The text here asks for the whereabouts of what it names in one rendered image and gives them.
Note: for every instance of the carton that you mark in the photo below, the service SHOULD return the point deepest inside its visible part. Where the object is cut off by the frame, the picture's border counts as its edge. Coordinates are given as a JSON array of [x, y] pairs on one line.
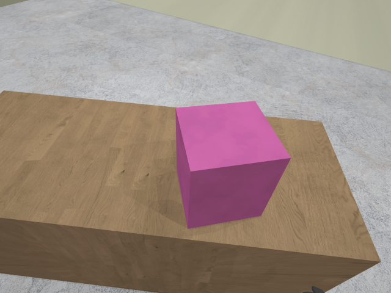
[[229, 162]]

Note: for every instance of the pedestal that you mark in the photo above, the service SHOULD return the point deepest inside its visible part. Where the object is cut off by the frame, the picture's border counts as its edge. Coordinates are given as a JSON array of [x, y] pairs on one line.
[[89, 193]]

